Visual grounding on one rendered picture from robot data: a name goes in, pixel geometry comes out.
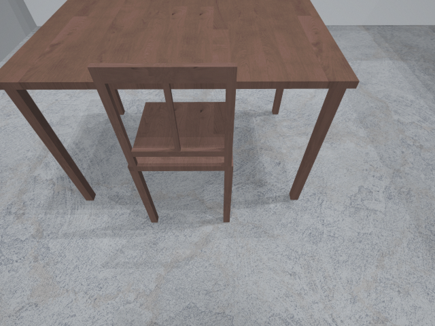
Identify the chair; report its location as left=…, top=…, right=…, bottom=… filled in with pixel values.
left=88, top=62, right=237, bottom=223

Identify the table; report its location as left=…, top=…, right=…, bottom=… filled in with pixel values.
left=0, top=0, right=360, bottom=200

